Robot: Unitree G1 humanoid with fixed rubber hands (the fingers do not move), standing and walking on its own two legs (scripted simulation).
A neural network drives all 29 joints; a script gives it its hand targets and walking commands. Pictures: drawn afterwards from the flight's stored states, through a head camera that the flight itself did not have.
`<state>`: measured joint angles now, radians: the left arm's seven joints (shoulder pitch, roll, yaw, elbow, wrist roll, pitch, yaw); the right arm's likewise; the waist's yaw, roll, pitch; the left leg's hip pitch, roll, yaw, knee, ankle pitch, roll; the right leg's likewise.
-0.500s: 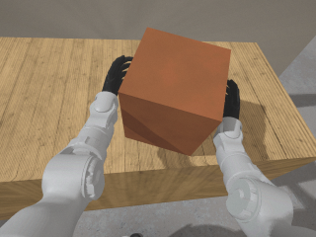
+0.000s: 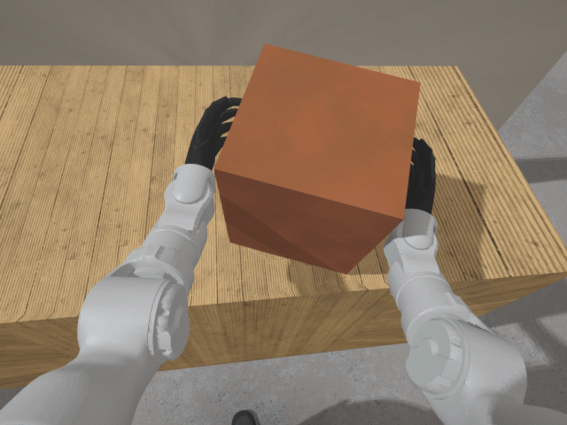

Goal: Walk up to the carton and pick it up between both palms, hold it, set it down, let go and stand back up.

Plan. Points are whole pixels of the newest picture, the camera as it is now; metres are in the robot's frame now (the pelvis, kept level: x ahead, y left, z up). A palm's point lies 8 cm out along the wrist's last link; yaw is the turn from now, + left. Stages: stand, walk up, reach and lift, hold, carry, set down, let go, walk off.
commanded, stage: reach and lift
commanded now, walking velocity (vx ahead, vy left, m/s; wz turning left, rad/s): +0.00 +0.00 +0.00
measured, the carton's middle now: (311, 174) +0.48 -0.04 +0.04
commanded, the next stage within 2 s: none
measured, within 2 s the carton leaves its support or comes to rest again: neither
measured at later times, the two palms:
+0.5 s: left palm (220, 162) +0.47 +0.09 +0.08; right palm (436, 197) +0.42 -0.21 +0.07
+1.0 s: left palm (199, 148) +0.44 +0.11 +0.14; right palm (454, 172) +0.40 -0.19 +0.14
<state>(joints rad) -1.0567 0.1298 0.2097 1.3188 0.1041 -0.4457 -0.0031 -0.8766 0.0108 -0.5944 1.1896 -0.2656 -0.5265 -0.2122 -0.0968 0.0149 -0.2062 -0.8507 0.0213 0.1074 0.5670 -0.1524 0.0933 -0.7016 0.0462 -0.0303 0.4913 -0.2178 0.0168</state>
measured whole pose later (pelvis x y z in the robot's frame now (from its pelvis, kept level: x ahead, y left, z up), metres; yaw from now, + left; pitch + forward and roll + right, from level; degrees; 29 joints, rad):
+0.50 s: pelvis +0.00 -0.02 +0.00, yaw +0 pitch +24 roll -3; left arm -1.00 0.11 0.18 1.32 0.10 -0.43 0.05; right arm -0.82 0.01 -0.48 1.10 -0.12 -0.45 -0.18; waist -0.09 0.02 -0.26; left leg -0.82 0.03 0.11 0.52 -0.12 0.07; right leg -0.70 0.05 -0.03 0.49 -0.22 -0.01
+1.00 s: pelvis -0.01 -0.03 +0.01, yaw +1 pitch +17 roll -2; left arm -0.98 0.15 0.09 1.21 0.07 -0.15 0.06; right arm -0.82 -0.03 -0.26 1.00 0.11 -0.16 -0.23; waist -0.09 -0.04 -0.29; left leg -0.69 0.03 0.11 0.50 -0.12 0.07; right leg -0.57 0.05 -0.03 0.49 -0.22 -0.02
